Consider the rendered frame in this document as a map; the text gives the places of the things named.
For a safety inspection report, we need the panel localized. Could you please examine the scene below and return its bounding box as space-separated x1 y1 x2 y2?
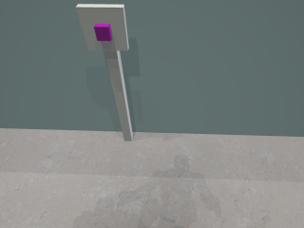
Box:
76 4 133 142

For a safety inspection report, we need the button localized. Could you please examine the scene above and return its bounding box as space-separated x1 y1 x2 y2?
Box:
94 24 112 41

